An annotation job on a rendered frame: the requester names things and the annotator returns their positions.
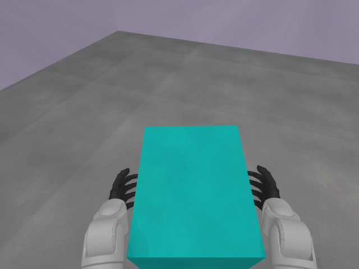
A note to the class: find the left robot forearm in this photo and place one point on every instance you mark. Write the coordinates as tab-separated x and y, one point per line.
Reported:
104	239

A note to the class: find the right robot forearm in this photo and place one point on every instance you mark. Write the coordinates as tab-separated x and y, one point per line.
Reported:
290	241

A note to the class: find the right robot hand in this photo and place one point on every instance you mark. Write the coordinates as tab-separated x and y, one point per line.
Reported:
268	186

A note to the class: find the left robot hand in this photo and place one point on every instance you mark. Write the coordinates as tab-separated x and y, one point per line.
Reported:
119	188

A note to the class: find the carton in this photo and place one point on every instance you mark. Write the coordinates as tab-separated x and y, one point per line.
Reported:
193	206

